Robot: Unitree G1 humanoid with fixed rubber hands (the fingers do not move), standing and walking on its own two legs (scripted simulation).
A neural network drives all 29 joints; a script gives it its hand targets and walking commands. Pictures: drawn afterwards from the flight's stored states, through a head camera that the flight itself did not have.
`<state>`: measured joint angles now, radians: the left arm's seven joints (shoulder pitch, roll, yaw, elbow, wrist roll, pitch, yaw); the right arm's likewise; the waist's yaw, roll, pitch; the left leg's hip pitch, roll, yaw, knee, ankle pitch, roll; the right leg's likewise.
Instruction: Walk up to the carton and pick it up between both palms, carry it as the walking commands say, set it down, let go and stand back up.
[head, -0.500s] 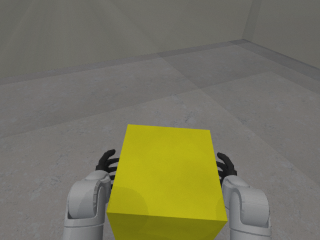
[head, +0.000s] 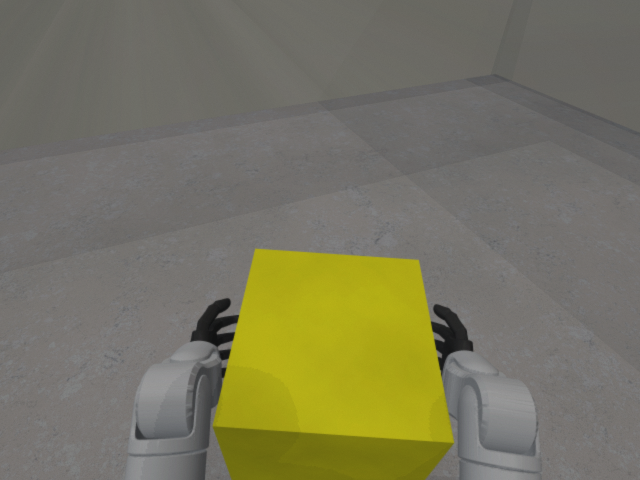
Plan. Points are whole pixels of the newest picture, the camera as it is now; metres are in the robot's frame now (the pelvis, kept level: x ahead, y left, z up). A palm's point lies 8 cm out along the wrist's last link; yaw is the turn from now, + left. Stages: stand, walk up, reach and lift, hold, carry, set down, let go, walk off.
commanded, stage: carry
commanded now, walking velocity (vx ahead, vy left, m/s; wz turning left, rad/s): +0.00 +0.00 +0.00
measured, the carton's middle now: (327, 384) +0.27 +0.00 +0.03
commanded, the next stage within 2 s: none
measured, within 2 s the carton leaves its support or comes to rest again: neither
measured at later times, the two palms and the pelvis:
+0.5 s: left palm (206, 334) +0.32 +0.16 +0.06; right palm (430, 342) +0.32 -0.13 +0.06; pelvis +0.04 +0.01 +0.00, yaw +0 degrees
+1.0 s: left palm (153, 343) +0.29 +0.21 +0.08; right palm (388, 342) +0.31 -0.08 +0.07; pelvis +0.03 +0.06 -0.01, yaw +1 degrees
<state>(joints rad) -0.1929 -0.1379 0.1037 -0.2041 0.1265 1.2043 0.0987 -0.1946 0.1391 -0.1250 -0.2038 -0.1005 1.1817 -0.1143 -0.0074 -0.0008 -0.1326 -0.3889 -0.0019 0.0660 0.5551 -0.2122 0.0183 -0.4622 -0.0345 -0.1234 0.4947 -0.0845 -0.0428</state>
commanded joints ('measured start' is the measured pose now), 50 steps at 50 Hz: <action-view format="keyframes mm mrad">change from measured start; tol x8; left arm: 1 -563 -886 -669 -138 -392 -56 -241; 26 -517 -842 -602 -19 -295 -283 -224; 33 -432 -833 -747 -282 -403 -139 -217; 50 -559 -889 -733 -235 -458 -13 -261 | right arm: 1 -495 965 691 -81 360 -23 256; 26 -445 895 628 14 254 -251 244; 33 -405 924 789 -244 388 -98 232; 50 -483 958 743 -175 390 19 242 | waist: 1 0 -29 -265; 34 12 -81 -371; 41 13 52 -280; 50 2 -24 -244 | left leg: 1 38 94 -124 -123 -139 27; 22 115 128 -108 -88 114 33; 31 109 85 -75 1 53 11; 39 155 163 -133 -28 327 39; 50 54 131 -123 -102 9 33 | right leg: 1 158 -132 199 -149 -301 23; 22 235 -117 139 -22 1 5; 35 205 -255 193 57 141 18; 42 97 -149 71 140 -122 48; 50 138 -196 143 47 -196 34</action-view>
